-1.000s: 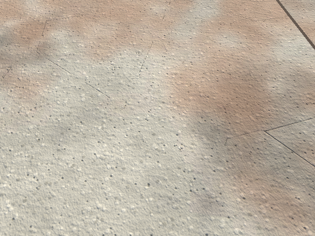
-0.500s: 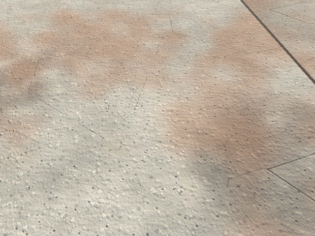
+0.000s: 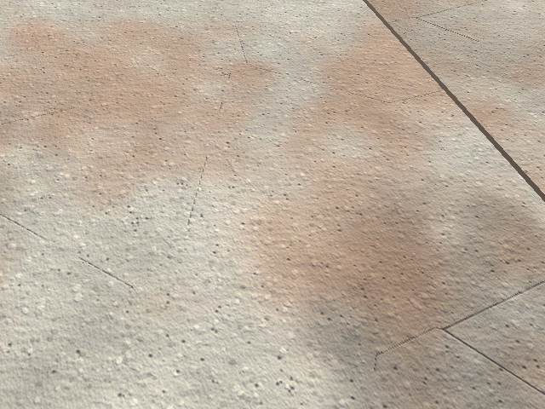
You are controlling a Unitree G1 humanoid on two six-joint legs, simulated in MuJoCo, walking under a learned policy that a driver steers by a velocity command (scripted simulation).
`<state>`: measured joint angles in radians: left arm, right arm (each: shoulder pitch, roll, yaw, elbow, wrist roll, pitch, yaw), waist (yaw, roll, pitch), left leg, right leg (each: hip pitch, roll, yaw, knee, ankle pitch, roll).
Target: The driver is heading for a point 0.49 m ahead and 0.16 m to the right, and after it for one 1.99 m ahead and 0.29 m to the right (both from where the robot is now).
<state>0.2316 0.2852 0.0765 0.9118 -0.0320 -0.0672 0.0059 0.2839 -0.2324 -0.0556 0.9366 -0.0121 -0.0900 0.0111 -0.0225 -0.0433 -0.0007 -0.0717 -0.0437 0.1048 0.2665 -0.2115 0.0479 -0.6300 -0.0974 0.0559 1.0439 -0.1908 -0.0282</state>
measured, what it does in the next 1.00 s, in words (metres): walks ahead, turning right: right foot, then left foot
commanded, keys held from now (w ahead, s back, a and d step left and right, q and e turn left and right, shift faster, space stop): w+e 0.74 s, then w+q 0.26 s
